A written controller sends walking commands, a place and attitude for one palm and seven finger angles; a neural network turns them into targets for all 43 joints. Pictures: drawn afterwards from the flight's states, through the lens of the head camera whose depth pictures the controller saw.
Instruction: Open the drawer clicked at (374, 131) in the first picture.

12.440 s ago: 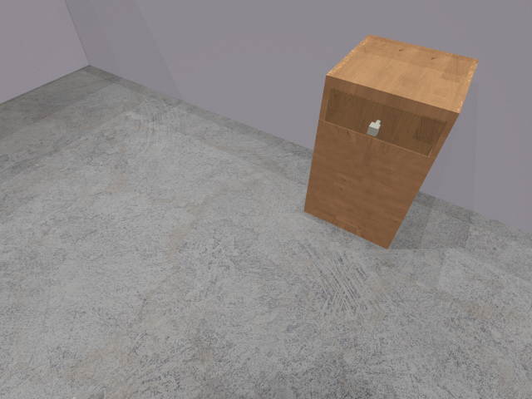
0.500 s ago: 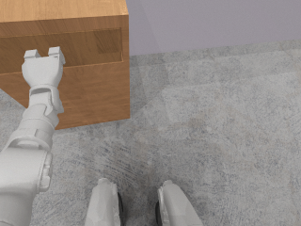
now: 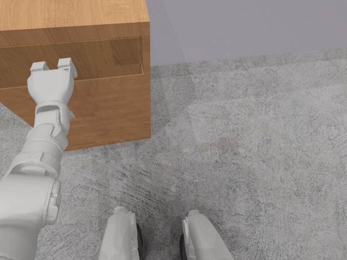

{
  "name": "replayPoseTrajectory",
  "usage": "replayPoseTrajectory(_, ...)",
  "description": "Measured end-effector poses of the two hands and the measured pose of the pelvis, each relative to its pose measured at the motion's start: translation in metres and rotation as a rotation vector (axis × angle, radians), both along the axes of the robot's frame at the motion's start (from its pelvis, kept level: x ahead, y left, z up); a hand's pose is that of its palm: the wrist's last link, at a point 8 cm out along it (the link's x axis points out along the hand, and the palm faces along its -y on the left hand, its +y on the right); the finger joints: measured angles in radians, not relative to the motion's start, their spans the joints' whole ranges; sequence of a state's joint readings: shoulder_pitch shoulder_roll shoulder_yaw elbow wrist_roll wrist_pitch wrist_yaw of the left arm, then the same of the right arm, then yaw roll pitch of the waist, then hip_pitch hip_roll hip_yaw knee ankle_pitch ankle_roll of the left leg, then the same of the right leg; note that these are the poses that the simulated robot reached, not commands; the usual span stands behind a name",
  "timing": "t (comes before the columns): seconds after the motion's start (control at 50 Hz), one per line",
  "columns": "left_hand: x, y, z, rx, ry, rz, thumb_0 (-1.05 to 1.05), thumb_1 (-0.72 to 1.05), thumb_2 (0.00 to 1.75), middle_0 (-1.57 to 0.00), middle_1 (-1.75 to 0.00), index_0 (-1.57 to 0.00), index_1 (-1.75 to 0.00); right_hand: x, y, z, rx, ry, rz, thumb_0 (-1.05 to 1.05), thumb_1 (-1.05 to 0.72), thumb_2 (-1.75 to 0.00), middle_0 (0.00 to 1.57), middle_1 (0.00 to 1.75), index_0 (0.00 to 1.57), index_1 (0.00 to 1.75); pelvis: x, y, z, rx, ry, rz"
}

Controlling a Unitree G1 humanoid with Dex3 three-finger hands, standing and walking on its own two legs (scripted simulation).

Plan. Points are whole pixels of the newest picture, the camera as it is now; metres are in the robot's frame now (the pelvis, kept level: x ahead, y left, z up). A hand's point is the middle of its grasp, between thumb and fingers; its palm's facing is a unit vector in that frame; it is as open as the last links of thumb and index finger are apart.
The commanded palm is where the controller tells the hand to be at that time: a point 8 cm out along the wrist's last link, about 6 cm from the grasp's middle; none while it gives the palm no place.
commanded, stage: close the thumb around the handle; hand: left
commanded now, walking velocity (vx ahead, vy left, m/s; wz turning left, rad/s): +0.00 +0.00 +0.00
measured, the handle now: (63, 76) +0.55 +0.24 -0.02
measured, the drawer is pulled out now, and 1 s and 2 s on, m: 0.00 0.05 0.17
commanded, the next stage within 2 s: pull the drawer open in 0.40 s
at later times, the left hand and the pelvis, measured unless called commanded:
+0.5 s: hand (62, 98) +0.51 +0.24 -0.04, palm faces -0.01 -0.03 -1.00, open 6.6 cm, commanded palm +0.49 +0.22 +0.02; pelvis +0.00 +0.00 -0.01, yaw +0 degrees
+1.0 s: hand (63, 115) +0.46 +0.23 -0.04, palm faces -0.03 -0.06 -1.00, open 6.6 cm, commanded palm +0.43 +0.22 +0.02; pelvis +0.01 +0.00 +0.02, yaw +0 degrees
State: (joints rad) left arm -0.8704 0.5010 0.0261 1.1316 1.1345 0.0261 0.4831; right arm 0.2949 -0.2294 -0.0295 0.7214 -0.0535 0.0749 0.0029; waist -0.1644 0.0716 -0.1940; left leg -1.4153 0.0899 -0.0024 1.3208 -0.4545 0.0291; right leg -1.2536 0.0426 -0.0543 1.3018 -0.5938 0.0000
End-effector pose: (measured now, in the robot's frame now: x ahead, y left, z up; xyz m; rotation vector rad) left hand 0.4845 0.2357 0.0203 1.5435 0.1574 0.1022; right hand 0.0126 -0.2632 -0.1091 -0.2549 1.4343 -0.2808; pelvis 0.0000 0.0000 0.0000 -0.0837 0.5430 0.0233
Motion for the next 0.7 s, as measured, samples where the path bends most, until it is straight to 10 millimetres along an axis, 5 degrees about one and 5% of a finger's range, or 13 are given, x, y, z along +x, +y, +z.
replayPoseTrajectory(0.26,0.003,0.003,0.0,-0.01,0.005,-0.024,0.0,0.58,0.76,-0.39,-1.31,-0.36,-1.3,0.001,0.0,0.0,-0.007,-0.007,0.0,0.01,-0.9,-0.9,0.21,0.3,0.2,0.3,0.002,0.0,-0.001,-0.001,0.003,-0.004)
replayPoseTrajectory(0.7,-0.007,0.001,-0.003,-0.026,0.007,-0.008,0.01,0.64,0.74,-0.41,-1.35,-0.28,-1.34,-0.006,0.006,0.004,0.001,-0.001,-0.018,0.01,-0.9,-0.9,0.2,0.3,0.2,0.3,-0.002,0.004,0.004,0.0,-0.006,-0.01)
